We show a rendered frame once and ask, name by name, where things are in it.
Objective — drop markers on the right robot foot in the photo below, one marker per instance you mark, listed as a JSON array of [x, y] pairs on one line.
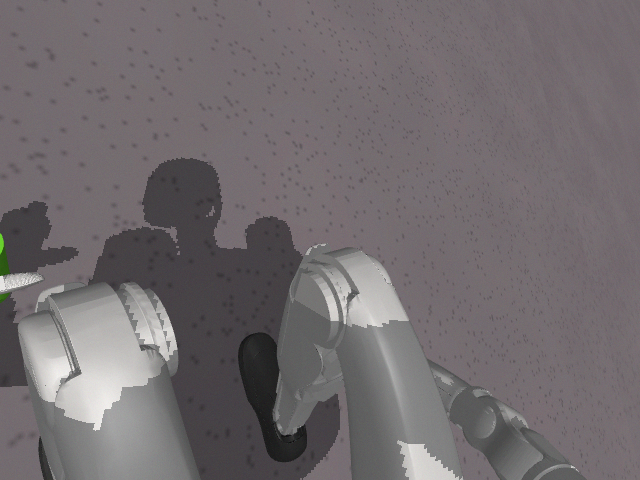
[[257, 358]]

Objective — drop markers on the left robot hand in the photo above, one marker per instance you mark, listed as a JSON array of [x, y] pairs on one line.
[[17, 281]]

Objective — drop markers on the right robot arm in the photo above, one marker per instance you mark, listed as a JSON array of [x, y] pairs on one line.
[[501, 433]]

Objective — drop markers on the bottle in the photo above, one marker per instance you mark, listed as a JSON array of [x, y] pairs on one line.
[[4, 268]]

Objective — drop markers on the right robot hand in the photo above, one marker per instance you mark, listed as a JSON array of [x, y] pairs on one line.
[[449, 385]]

